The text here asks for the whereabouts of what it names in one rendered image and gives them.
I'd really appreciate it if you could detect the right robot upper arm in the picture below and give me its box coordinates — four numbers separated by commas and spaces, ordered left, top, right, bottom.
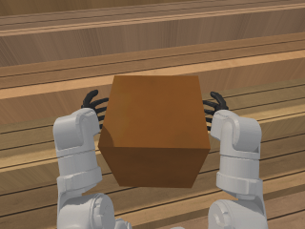
208, 199, 268, 229

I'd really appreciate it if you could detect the left robot upper arm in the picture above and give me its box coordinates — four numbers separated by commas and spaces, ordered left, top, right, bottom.
57, 193, 116, 229

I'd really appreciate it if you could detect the left robot hand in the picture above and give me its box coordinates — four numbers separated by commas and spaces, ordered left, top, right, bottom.
81, 90, 109, 130

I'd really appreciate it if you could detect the robot left forearm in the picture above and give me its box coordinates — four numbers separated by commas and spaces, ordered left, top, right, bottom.
52, 108, 103, 229

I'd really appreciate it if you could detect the right robot hand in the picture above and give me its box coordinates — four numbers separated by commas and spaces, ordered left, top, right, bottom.
202, 92, 229, 131

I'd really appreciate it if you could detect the carton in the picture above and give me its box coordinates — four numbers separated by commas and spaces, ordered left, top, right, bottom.
97, 75, 211, 189

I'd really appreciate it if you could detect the robot right forearm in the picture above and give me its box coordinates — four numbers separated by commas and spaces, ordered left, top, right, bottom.
210, 110, 269, 229

